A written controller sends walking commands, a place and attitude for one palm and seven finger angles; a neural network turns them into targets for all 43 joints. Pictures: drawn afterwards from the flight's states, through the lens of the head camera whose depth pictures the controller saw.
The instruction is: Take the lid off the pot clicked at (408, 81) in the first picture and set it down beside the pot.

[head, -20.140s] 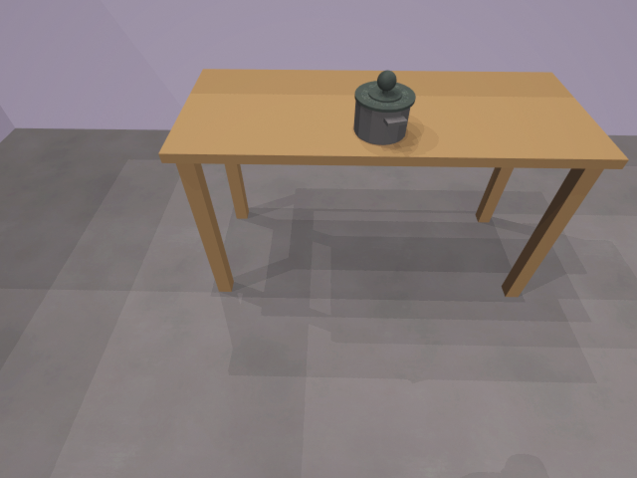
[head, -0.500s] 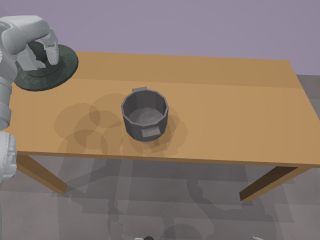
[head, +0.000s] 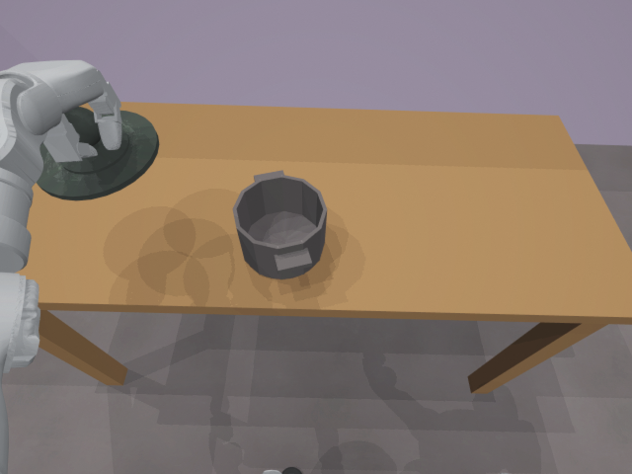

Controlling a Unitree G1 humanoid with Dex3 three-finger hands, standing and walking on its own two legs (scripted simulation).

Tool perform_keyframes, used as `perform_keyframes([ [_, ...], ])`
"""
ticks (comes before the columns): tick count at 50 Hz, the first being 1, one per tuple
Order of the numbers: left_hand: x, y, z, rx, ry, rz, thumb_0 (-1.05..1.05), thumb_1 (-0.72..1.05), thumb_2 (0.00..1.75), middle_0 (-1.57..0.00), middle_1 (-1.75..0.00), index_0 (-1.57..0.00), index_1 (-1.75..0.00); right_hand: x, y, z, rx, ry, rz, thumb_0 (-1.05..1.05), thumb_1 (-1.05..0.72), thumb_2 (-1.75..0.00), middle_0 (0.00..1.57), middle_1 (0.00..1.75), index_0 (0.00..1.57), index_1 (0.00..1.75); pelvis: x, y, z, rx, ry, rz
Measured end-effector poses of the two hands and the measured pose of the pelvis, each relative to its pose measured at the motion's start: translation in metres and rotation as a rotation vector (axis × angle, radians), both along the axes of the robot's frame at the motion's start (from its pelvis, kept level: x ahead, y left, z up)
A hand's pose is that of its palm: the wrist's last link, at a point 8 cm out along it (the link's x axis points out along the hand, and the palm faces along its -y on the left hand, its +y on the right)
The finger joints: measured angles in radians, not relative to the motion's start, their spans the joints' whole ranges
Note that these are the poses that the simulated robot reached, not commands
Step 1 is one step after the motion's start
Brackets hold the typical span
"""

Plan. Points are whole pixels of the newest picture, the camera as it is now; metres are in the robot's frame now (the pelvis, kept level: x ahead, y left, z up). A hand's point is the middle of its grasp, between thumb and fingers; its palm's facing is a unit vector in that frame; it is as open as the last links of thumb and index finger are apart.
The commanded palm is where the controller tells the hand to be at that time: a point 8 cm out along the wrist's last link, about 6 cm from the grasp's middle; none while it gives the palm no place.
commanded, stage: lower the lid onto the table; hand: left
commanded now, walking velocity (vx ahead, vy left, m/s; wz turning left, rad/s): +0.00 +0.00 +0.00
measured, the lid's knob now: (80, 127) +0.50 +0.29 +0.15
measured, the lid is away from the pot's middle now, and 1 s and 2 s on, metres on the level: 0.23 0.24 0.23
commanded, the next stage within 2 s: none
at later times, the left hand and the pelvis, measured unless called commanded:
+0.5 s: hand (87, 160) +0.46 +0.28 +0.13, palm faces -0.40 -0.06 -0.91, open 5.1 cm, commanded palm +0.48 +0.28 +0.20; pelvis +0.00 +0.00 +0.00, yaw -1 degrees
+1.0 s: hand (98, 177) +0.47 +0.29 +0.09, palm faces -0.44 -0.07 -0.89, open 5.1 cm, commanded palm +0.49 +0.29 +0.16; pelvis +0.01 -0.01 -0.01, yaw -2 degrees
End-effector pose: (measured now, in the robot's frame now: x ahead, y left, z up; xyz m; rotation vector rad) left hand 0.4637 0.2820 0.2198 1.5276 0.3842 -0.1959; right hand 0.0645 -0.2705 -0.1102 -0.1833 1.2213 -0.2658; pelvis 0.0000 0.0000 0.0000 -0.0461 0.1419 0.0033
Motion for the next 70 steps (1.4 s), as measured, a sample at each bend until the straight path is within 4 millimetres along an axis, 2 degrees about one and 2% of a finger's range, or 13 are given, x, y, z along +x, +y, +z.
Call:
perform_keyframes([
  [33,0.0,0.0,-0.044,-0.019,0.053,-0.011,-0.02,0.27,0.88,-0.54,-0.89,-1.0,-1.12,-0.009,-0.011,-0.002,-0.028,0.027,-0.037,0.01,-0.9,-0.9,0.2,0.3,0.21,0.3,0.002,-0.007,-0.003,-0.003,0.023,-0.015],
  [53,0.008,0.005,-0.072,-0.021,0.086,-0.016,-0.02,0.27,0.88,-0.54,-0.89,-1.0,-1.12,-0.034,-0.017,-0.003,-0.065,0.093,-0.087,0.0,-0.9,-0.9,0.2,0.3,0.21,0.3,0.006,-0.006,-0.007,-0.009,0.056,-0.029],
  [70,0.005,0.017,-0.097,-0.034,0.116,-0.015,-0.02,0.28,0.88,-0.54,-0.89,-1.0,-1.12,-0.044,-0.01,-0.005,-0.079,0.111,-0.102,0.0,-0.9,-0.9,0.2,0.3,0.21,0.3,0.005,-0.001,-0.012,-0.018,0.08,-0.037],
])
